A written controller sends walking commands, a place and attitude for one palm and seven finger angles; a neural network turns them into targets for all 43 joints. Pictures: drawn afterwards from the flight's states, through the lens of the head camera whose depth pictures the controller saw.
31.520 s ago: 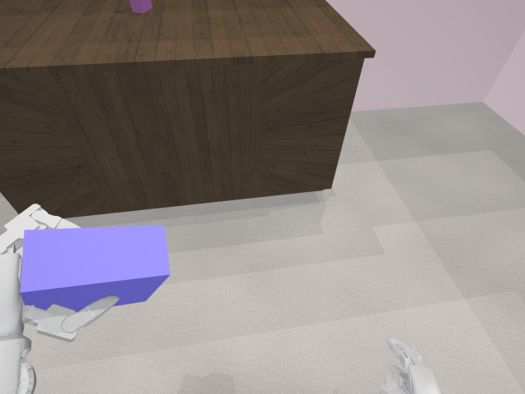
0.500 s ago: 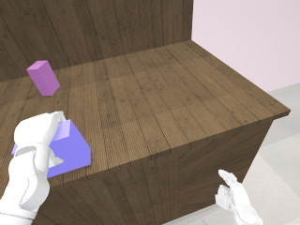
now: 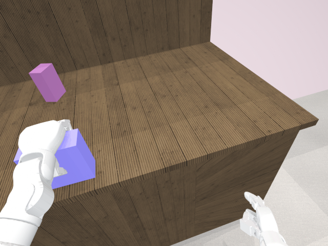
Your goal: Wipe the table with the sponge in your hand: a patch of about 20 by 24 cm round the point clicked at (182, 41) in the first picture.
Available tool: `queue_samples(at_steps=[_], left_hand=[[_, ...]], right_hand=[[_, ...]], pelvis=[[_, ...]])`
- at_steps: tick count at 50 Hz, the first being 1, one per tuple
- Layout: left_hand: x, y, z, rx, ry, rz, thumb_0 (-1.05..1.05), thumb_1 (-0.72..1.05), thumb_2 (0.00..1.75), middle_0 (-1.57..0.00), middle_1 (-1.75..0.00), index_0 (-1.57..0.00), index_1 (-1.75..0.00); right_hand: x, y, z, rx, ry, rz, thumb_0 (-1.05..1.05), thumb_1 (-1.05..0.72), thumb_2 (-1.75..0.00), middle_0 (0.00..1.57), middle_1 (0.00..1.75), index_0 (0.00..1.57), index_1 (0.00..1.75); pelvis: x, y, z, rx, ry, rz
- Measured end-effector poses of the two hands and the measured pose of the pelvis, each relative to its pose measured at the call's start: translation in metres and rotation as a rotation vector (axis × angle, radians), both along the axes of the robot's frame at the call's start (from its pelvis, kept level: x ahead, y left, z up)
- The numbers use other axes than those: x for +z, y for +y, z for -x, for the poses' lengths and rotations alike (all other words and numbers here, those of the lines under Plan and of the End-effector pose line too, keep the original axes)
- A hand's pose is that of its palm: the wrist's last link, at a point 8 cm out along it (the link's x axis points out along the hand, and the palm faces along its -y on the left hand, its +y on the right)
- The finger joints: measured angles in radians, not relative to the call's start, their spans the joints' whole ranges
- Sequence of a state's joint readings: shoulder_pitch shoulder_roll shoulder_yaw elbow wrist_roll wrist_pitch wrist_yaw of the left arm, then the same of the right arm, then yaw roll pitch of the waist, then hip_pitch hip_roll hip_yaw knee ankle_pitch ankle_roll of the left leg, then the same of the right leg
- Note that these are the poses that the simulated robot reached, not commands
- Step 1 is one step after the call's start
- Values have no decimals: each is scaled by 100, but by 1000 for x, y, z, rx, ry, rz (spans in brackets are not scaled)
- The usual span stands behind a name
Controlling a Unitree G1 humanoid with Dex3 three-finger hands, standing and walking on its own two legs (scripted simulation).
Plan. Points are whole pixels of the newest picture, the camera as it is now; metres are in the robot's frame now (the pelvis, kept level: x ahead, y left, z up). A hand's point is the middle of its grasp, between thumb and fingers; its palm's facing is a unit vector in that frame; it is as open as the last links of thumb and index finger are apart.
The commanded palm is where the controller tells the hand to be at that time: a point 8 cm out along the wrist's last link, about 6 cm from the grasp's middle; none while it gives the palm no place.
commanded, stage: wipe forward along the first lane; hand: left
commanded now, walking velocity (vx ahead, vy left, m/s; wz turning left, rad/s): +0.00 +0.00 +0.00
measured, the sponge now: (64, 166) +0.26 +0.31 +0.08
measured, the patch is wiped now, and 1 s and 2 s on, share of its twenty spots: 0.05 0.35 0.50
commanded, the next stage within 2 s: slide across to the middle lane in 1.38 s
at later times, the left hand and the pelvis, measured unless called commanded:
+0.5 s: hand (61, 138) +0.31 +0.32 +0.13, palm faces +0.02 -0.02 -1.00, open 10.0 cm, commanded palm +0.29 +0.32 +0.17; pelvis +0.01 +0.00 +0.00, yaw +0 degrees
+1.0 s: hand (61, 124) +0.36 +0.35 +0.13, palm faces -0.05 -0.01 -1.00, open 10.0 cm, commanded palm +0.34 +0.35 +0.17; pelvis +0.01 +0.01 +0.00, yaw +0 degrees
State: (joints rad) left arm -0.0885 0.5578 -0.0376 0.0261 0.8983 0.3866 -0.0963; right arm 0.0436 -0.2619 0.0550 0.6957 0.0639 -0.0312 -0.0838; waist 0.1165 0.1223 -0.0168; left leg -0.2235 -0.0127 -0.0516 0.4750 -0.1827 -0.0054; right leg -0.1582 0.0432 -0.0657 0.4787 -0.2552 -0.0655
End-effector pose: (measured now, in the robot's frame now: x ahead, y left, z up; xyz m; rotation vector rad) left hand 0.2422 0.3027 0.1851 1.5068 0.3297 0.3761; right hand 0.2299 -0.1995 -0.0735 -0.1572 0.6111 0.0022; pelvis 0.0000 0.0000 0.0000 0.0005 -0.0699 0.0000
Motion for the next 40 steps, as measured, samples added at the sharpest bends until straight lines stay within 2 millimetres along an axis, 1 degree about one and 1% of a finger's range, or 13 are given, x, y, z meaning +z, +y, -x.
queue_samples(at_steps=[5,12,20,30,35,40], left_hand=[[0,1,-9,-16,0,-2,-1,-50,105,-73,-134,-75,-133],[0,7,-22,3,0,-2,-1,-50,105,-73,-134,-75,-133],[-1,11,-38,8,18,-8,0,-50,105,-73,-134,-75,-133],[-1,17,-52,13,26,-11,0,-50,105,-73,-134,-75,-133],[-1,22,-64,27,43,-12,0,-50,105,-73,-134,-75,-133],[0,30,-79,36,69,-12,0,-50,105,-73,-134,-75,-133]], right_hand=[[-6,-6,8,-16,27,7,2,-91,-90,21,30,20,30],[-15,-16,18,-41,83,25,2,-91,-90,20,30,20,30],[-18,-24,26,-75,114,30,2,-91,-90,20,30,20,30],[-22,-25,31,-88,148,36,2,-91,-90,20,30,20,30],[-24,-25,35,-94,169,38,1,-91,-90,20,30,20,30],[-26,-29,44,-113,194,45,1,-91,-90,21,30,20,30]], pelvis=[[0,1,-1,1,8,1],[-1,1,-3,4,22,2],[-1,3,-6,1,40,3],[-2,5,-8,7,55,6],[-2,5,-8,7,67,7],[-2,5,-9,4,80,9]])
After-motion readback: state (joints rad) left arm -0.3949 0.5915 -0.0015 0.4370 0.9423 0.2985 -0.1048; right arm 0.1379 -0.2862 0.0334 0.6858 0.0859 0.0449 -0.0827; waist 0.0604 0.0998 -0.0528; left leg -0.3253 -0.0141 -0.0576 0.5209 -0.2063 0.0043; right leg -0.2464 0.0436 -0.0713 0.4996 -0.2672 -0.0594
